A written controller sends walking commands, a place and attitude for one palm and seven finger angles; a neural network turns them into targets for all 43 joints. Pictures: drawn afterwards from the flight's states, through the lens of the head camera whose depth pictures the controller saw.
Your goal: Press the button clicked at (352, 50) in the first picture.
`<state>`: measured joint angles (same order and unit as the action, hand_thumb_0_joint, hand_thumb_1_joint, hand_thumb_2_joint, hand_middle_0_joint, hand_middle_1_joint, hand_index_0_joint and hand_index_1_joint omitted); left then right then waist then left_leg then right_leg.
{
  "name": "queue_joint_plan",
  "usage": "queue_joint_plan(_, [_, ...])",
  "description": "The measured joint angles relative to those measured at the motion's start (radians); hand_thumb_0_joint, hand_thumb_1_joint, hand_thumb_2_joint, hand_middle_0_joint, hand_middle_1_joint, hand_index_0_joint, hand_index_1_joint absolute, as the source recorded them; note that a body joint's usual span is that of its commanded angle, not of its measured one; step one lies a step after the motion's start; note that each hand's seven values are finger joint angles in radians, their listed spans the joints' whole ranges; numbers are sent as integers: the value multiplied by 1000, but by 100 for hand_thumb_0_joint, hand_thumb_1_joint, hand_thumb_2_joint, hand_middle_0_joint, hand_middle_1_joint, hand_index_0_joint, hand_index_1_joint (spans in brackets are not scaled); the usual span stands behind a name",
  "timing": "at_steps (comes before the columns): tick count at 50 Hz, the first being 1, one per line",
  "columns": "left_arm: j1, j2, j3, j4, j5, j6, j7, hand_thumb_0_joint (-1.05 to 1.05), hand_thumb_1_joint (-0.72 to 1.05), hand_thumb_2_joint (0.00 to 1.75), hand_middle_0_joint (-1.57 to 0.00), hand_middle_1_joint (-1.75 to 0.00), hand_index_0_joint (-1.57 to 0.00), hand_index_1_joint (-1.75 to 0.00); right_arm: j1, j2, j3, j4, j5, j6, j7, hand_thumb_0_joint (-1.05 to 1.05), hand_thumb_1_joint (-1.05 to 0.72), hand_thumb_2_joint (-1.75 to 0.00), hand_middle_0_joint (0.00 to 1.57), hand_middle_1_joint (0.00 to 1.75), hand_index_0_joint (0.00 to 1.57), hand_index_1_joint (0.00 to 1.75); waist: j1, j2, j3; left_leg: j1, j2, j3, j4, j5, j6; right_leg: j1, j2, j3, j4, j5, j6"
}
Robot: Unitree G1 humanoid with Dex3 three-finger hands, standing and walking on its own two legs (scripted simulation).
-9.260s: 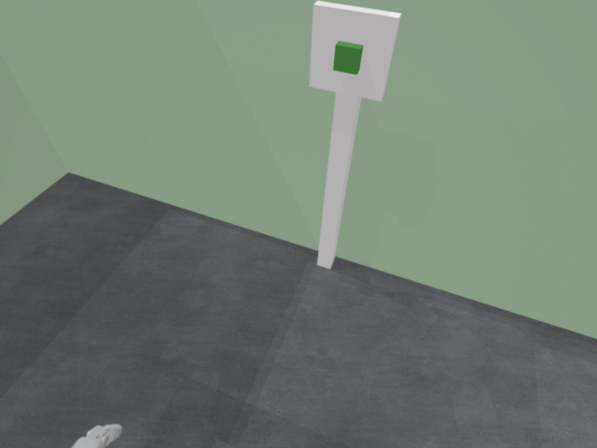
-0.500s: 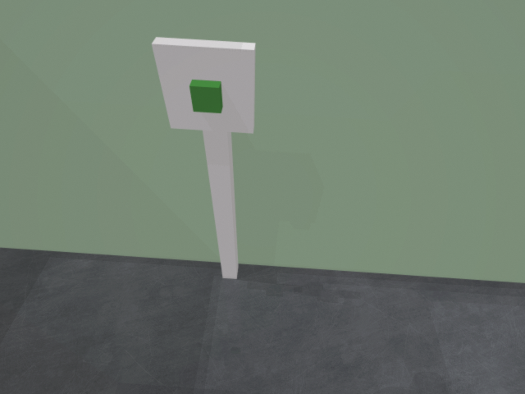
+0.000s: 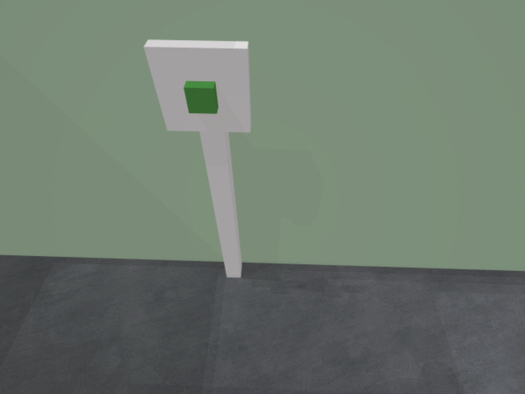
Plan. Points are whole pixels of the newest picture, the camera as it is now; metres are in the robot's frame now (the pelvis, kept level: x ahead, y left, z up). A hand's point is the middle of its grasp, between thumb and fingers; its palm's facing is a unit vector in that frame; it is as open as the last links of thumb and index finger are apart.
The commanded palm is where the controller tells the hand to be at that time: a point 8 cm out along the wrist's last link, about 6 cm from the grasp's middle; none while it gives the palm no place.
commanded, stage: look again from close up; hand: left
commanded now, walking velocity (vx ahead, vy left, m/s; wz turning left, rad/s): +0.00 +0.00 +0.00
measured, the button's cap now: (202, 96) +0.63 +0.16 +0.12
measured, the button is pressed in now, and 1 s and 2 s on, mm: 0 0 0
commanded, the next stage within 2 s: shuffle to correct the standing spot in 0.08 s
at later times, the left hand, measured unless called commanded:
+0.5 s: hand out of the picture -0.01 +0.16 -0.20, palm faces +0.08 -0.99 -0.14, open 7.4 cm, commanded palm none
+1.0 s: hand (223, 337) +0.25 +0.10 -0.16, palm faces +0.04 -0.97 -0.23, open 7.3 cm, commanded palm none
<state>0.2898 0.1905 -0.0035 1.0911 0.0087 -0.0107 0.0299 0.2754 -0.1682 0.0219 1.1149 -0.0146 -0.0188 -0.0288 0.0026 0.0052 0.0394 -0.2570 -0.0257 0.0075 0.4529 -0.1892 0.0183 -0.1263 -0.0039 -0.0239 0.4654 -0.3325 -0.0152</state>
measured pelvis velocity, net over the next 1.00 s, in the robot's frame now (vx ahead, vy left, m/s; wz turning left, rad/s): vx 0.15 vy -0.08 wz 0.05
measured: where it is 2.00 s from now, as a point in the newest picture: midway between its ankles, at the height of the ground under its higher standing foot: outside the picture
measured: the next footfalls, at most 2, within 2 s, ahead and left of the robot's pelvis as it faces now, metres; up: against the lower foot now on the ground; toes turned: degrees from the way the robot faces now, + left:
right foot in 0.86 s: +0.26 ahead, -0.17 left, +0.00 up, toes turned -5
left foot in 1.38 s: +0.15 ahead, +0.05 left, +0.00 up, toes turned +7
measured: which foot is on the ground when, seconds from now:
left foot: down 0.00-0.86, up 0.88-1.00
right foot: down 0.00-0.50, up 0.52-0.84, down 0.86-1.00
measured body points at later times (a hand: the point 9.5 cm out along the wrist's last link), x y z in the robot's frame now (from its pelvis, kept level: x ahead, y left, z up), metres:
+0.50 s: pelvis +0.06 +0.00 -0.02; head +0.06 +0.02 +0.43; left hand -0.01 +0.21 -0.19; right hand +0.06 -0.23 -0.17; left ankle +0.03 +0.10 -0.74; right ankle -0.05 -0.11 -0.74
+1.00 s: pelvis +0.15 -0.08 -0.01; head +0.18 -0.11 +0.44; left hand +0.25 +0.15 -0.15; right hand +0.12 -0.31 -0.18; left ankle +0.08 +0.06 -0.68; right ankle +0.22 -0.17 -0.74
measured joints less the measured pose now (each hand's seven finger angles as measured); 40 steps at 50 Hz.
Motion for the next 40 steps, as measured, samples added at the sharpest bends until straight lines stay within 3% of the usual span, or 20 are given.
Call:
queue_joint_plan(12, [16,-25,-9,12,0,-2,2,0,91,90,-20,-30,-20,-30,-26,-1,2,4,1,0,-3,1,-90,-90,20,30,19,30,8,-13,-9,17,2,-8,6,-17,-9,23,3,-7,-1,-16,-8])
queue_joint_plan(19, [68,-38,1,14,7,0,-11,0,91,90,-20,-30,-20,-30,4,7,-5,-1,-10,8,6,1,-91,-90,20,30,19,30,12,-19,-36,-16,18,-19,128,-110,-10,28,21,-20,49,-76,-21])
queue_joint_plan(24, [121,-29,16,27,12,-7,-11,0,91,90,-20,-30,-20,-30,35,24,-11,3,-11,0,9,1,-91,-90,20,30,19,30,13,-56,-40,-13,30,31,208,-197,-5,52,12,-33,92,-144,-17])
queue_joint_plan(26, [130,-28,17,40,9,-4,-12,0,91,90,-20,-30,-20,-30,35,31,-12,-2,-15,-22,5,1,-91,-90,20,30,19,30,14,-77,-33,5,21,54,204,-211,4,3,-4,-23,216,-153,-25])
queue_joint_plan(29, [102,-31,18,52,8,7,-15,0,91,90,-20,-30,-20,-30,56,37,-12,-19,-17,-54,-13,1,-90,-90,20,30,19,30,-12,-62,-15,43,26,59,158,-205,13,-155,6,-17,561,-193,-37])
queue_joint_plan(32, [40,-20,30,21,10,9,-22,1,91,90,-20,-30,-20,-30,90,52,-11,-10,-16,-61,-21,0,-90,-90,20,30,19,30,-23,-46,7,94,32,48,67,-167,3,-288,-14,-25,676,-136,-26])
queue_joint_plan(36, [-51,-11,43,-44,9,5,-33,1,91,90,-20,-30,-20,-30,129,66,-13,17,-17,-51,-16,0,-90,-90,20,30,20,30,-22,-25,29,152,44,36,-34,-129,-18,-391,-59,-24,562,-37,-9])
queue_joint_plan(40, [-123,-15,50,-85,7,-3,-42,0,91,90,-20,-30,-20,-30,144,58,-25,27,-22,-32,-7,1,-90,-90,20,30,20,30,-36,5,49,185,67,34,-46,-149,-49,-383,-74,-37,330,31,-7])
